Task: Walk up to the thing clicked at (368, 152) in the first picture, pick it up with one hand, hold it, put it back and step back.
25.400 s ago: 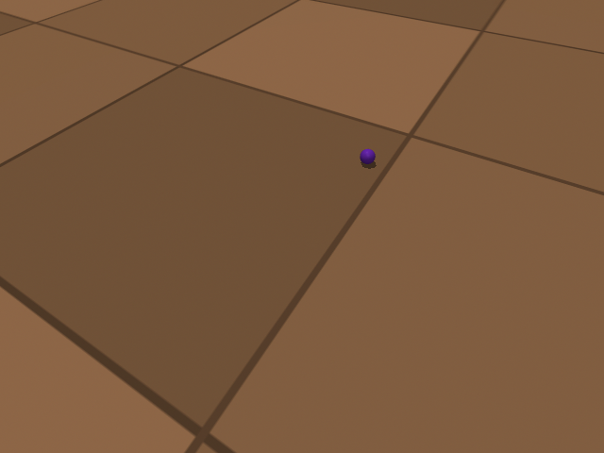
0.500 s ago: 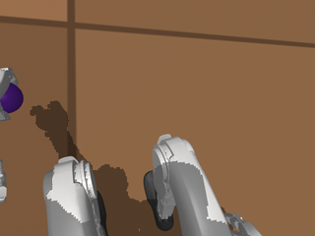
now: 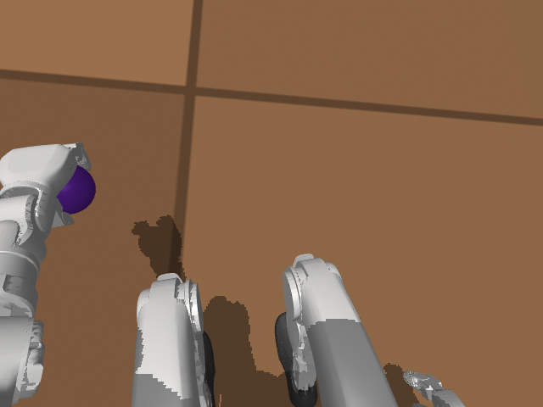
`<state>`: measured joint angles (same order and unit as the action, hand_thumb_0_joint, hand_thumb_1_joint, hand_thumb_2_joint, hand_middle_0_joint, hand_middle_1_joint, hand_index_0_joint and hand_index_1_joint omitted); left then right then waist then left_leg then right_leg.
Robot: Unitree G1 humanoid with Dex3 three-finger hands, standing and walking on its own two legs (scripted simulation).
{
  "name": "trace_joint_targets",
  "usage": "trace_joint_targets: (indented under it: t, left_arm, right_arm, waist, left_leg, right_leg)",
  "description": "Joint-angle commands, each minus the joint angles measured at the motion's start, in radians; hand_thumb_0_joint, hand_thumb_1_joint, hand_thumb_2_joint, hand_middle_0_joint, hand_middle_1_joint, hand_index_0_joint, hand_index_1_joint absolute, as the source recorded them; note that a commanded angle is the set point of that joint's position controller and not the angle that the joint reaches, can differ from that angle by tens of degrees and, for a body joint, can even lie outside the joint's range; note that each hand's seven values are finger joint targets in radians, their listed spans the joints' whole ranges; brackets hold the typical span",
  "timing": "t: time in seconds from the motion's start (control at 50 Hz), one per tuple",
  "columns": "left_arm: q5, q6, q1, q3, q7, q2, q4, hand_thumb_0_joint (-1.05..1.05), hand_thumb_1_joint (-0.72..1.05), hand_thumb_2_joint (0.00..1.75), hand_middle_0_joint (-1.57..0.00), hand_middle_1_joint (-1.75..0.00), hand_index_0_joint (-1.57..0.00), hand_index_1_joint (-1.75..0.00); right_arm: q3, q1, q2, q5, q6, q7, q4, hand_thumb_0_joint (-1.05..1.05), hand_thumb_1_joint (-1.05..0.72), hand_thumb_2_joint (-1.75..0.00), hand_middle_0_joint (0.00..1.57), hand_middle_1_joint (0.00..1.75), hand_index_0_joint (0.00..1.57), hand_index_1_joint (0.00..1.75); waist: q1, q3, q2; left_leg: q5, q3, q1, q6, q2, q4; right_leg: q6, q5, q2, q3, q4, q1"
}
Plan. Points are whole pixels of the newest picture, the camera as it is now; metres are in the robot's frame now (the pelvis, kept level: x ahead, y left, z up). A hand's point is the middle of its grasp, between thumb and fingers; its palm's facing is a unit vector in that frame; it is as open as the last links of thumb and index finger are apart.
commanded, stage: lift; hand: left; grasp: from above
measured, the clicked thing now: (66, 188) +0.47 +0.28 -0.13
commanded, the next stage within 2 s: hold in 1.20 s
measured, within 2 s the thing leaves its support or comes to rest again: neither
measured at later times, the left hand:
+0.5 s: hand out of the picture +0.36 +0.27 +0.09, palm faces -0.45 -0.10 -0.89, open 10.6 cm
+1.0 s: hand out of the picture +0.38 +0.25 +0.21, palm faces -0.45 -0.10 -0.89, open 10.5 cm
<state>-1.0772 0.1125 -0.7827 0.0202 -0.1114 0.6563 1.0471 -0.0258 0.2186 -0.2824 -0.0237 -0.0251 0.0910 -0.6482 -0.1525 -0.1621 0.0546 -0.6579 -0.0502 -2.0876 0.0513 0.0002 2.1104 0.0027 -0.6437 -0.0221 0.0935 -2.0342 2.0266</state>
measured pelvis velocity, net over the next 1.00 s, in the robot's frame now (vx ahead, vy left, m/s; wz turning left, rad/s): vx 0.06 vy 0.01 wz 0.06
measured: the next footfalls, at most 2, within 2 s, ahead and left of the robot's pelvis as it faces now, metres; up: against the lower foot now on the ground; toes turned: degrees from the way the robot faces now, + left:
none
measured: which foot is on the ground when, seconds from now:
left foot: down 0.00-1.00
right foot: down 0.00-1.00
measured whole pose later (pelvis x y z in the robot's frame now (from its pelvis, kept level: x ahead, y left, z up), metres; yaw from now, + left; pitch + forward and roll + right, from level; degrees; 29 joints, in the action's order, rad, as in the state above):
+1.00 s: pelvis +0.06 +0.01 +0.29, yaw +3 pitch +14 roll -2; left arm -0.99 -0.03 -0.37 0.20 -0.16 0.39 0.88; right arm 0.02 0.28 -0.24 0.05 0.00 -0.05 -0.72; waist -0.06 -0.12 0.04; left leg -0.44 0.01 -0.81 0.04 0.00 1.00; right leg 0.01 -0.41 -0.04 -0.01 -0.95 0.79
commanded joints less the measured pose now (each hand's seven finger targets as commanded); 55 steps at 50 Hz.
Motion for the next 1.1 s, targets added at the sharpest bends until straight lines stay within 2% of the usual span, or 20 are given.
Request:
trace_joint_targets:
  t: [0.0,0.06,0.08,0.16,0.2,0.26,0.28,0.32,0.34,0.38,0.4,0.42,0.52,0.62,0.74,0.84,0.88,0.96,1.04,1.08]
  left_arm:
    - [0.041,-0.006,-0.302,-0.050,-0.025,0.221,-0.281,0.00,0.51,0.99,-0.83,-1.04,-0.87,-1.00]
    - [0.051,-0.022,-0.217,-0.050,-0.019,0.202,-0.292,0.00,0.51,1.03,-0.84,-1.05,-0.87,-1.02]
    - [0.052,-0.022,-0.242,-0.052,-0.019,0.215,-0.364,0.00,0.51,1.04,-0.83,-1.08,-0.86,-1.04]
    - [0.066,-0.046,-0.176,-0.061,-0.026,0.189,-0.407,0.00,0.49,1.06,-0.83,-1.07,-0.86,-1.04]
    - [0.075,-0.060,-0.124,-0.032,-0.022,0.142,-0.399,0.00,0.48,1.07,-0.82,-1.08,-0.85,-1.06]
    - [0.072,-0.081,-0.051,-0.045,-0.021,0.156,-0.400,0.00,0.44,1.07,-0.79,-1.09,-0.82,-1.07]
    - [0.077,-0.082,-0.057,-0.017,-0.018,0.125,-0.441,0.00,0.44,1.07,-0.79,-1.10,-0.81,-1.07]
    - [0.085,-0.094,-0.011,-0.020,-0.016,0.119,-0.435,0.00,0.46,1.09,-0.81,-1.09,-0.83,-1.07]
    - [0.091,-0.100,0.025,0.012,-0.013,0.070,-0.407,0.00,0.43,1.08,-0.80,-1.08,-0.82,-1.06]
    - [0.088,-0.106,0.048,0.022,-0.015,0.062,-0.430,0.00,0.42,1.08,-0.79,-1.07,-0.81,-1.06]
    - [0.095,-0.106,0.037,0.006,-0.019,0.074,-0.445,0.00,0.42,1.06,-0.79,-1.06,-0.80,-1.04]
    - [0.094,-0.107,0.048,0.033,-0.019,0.045,-0.433,0.00,0.43,1.04,-0.79,-1.06,-0.81,-1.04]
    - [0.084,-0.097,0.067,0.047,-0.037,0.027,-0.404,0.00,0.39,1.02,-0.75,-1.08,-0.78,-1.05]
    - [0.060,-0.098,0.043,0.073,-0.073,-0.009,-0.380,0.00,0.38,0.97,-0.73,-1.07,-0.76,-1.03]
    - [0.072,-0.122,0.084,0.097,-0.089,-0.051,-0.317,0.00,0.44,1.03,-0.77,-1.08,-0.80,-1.05]
    - [0.092,-0.140,0.139,0.117,-0.080,-0.080,-0.293,0.00,0.48,1.01,-0.81,-1.07,-0.84,-1.04]
    - [0.089,-0.141,0.117,0.090,-0.084,-0.046,-0.321,0.00,0.50,1.00,-0.81,-1.07,-0.85,-1.04]
    - [0.085,-0.143,0.132,0.108,-0.085,-0.072,-0.334,0.00,0.50,0.95,-0.82,-1.04,-0.85,-1.00]
    - [0.086,-0.145,0.125,0.088,-0.087,-0.052,-0.377,0.00,0.48,0.95,-0.81,-1.01,-0.84,-0.98]
    - [0.088,-0.146,0.116,0.100,-0.085,-0.063,-0.386,0.00,0.49,0.95,-0.81,-1.01,-0.85,-0.98]
  right_arm:
    - [0.091,0.175,-0.209,0.013,0.005,-0.031,0.044,0.00,-0.92,-0.91,0.20,0.30,0.20,0.30]
    - [0.093,0.163,-0.203,0.019,0.001,-0.040,0.049,0.00,-0.92,-0.91,0.20,0.30,0.20,0.30]
    - [0.096,0.157,-0.199,0.023,0.000,-0.044,0.055,0.00,-0.92,-0.91,0.20,0.30,0.20,0.30]
    - [0.100,0.128,-0.181,0.034,-0.006,-0.064,0.064,0.00,-0.91,-0.91,0.20,0.30,0.20,0.30]
    - [0.099,0.106,-0.168,0.039,-0.005,-0.073,0.061,0.00,-0.91,-0.91,0.20,0.30,0.20,0.30]
    - [0.100,0.084,-0.156,0.049,-0.010,-0.090,0.066,0.00,-0.92,-0.91,0.20,0.30,0.20,0.30]
    - [0.099,0.076,-0.146,0.052,-0.010,-0.095,0.067,0.00,-0.92,-0.91,0.20,0.30,0.20,0.30]
    - [0.096,0.061,-0.145,0.059,-0.007,-0.106,0.061,0.00,-0.91,-0.90,0.20,0.30,0.20,0.30]
    - [0.091,0.054,-0.135,0.061,-0.005,-0.113,0.056,0.00,-0.91,-0.91,0.20,0.30,0.20,0.30]
    - [0.091,0.048,-0.132,0.068,0.001,-0.126,0.055,0.00,-0.91,-0.91,0.20,0.30,0.20,0.30]
    - [0.090,0.041,-0.133,0.069,0.006,-0.131,0.050,0.00,-0.91,-0.91,0.20,0.30,0.20,0.30]
    - [0.087,0.039,-0.125,0.070,0.010,-0.135,0.047,0.00,-0.91,-0.91,0.20,0.30,0.20,0.30]
    - [0.087,0.045,-0.111,0.073,0.038,-0.155,0.027,0.00,-0.92,-0.91,0.20,0.30,0.20,0.30]
    - [0.094,0.057,-0.117,0.071,0.057,-0.157,0.009,0.00,-0.91,-0.91,0.20,0.30,0.20,0.30]
    - [0.095,0.062,-0.114,0.069,0.063,-0.154,0.004,0.00,-0.91,-0.91,0.20,0.30,0.20,0.30]
    - [0.101,0.080,-0.107,0.071,0.059,-0.151,0.007,0.00,-0.91,-0.91,0.20,0.30,0.20,0.30]
    - [0.104,0.079,-0.112,0.071,0.058,-0.152,0.014,0.00,-0.91,-0.91,0.20,0.30,0.20,0.30]
    - [0.106,0.082,-0.110,0.071,0.053,-0.150,0.021,0.00,-0.91,-0.90,0.20,0.30,0.20,0.30]
    - [0.111,0.079,-0.108,0.071,0.046,-0.150,0.019,0.00,-0.91,-0.90,0.20,0.30,0.20,0.30]
    - [0.112,0.079,-0.110,0.073,0.043,-0.150,0.022,0.00,-0.91,-0.90,0.20,0.30,0.20,0.30]
  waist:
    - [-0.002,-0.689,0.196]
    - [0.010,-0.691,0.163]
    - [0.016,-0.718,0.194]
    - [0.025,-0.676,0.155]
    - [0.024,-0.629,0.147]
    - [0.037,-0.598,0.099]
    - [0.031,-0.582,0.102]
    - [0.040,-0.542,0.102]
    - [0.035,-0.490,0.095]
    - [0.041,-0.443,0.094]
    - [0.044,-0.442,0.082]
    - [0.036,-0.420,0.075]
    - [0.045,-0.356,0.050]
    - [0.059,-0.345,0.092]
    - [0.073,-0.274,0.043]
    - [0.080,-0.261,-0.017]
    - [0.094,-0.271,-0.004]
    - [0.091,-0.265,0.004]
    - [0.108,-0.279,0.004]
    - [0.094,-0.257,-0.013]
  left_leg:
    - [0.121,-0.052,0.610,-0.010,0.001,-0.379]
    - [0.190,-0.056,0.698,-0.010,0.004,-0.418]
    - [0.205,-0.048,0.727,-0.011,0.002,-0.435]
    - [0.160,-0.040,0.782,-0.008,0.001,-0.527]
    - [0.151,-0.045,0.822,-0.012,0.005,-0.582]
    - [0.143,-0.020,0.863,-0.007,0.002,-0.640]
    - [0.131,-0.007,0.866,-0.007,-0.002,-0.663]
    - [0.099,-0.026,0.915,-0.011,0.000,-0.734]
    - [0.072,-0.031,0.935,-0.015,0.003,-0.771]
    - [0.041,-0.037,0.986,-0.020,0.005,-0.839]
    - [0.039,-0.044,1.008,-0.019,0.007,-0.857]
    - [0.049,-0.042,1.030,-0.021,0.005,-0.880]
    - [0.119,-0.012,1.124,-0.023,0.000,-0.965]
    - [0.188,-0.032,1.287,-0.042,0.010,-1.078]
    - [0.242,-0.020,1.386,-0.041,0.010,-1.193]
    - [0.388,0.018,1.433,-0.034,-0.002,-1.225]
    - [0.417,0.021,1.469,-0.035,-0.002,-1.251]
    - [0.482,0.024,1.546,-0.040,0.001,-1.296]
    - [0.537,0.035,1.602,-0.037,-0.005,-1.332]
    - [0.542,0.039,1.617,-0.034,-0.007,-1.348]
  right_leg:
    - [-0.037,0.192,-0.025,0.008,0.268,-0.404]
    - [-0.034,0.224,-0.024,0.003,0.319,-0.451]
    - [-0.035,0.235,-0.024,-0.002,0.337,-0.486]
    - [-0.028,0.208,-0.024,-0.013,0.440,-0.586]
    - [-0.026,0.202,-0.026,-0.013,0.483,-0.623]
    - [-0.025,0.189,-0.033,-0.030,0.577,-0.728]
    - [-0.026,0.179,-0.033,-0.039,0.613,-0.763]
    - [-0.025,0.158,-0.034,-0.039,0.651,-0.797]
    - [-0.025,0.140,-0.038,-0.037,0.676,-0.806]
    - [-0.025,0.117,-0.041,-0.041,0.731,-0.845]
    - [-0.025,0.119,-0.040,-0.044,0.747,-0.862]
    - [-0.025,0.127,-0.042,-0.045,0.771,-0.885]
    - [-0.028,0.160,-0.039,-0.069,0.897,-0.997]
    - [-0.033,0.216,-0.040,-0.068,0.970,-1.062]
    - [-0.031,0.265,-0.044,-0.070,1.092,-1.202]
    - [-0.032,0.375,-0.043,-0.088,1.172,-1.328]
    - [-0.033,0.399,-0.042,-0.089,1.192,-1.366]
    - [-0.037,0.446,-0.041,-0.089,1.229,-1.404]
    - [-0.032,0.501,-0.036,-0.099,1.276,-1.484]
    - [-0.027,0.515,-0.034,-0.106,1.303,-1.501]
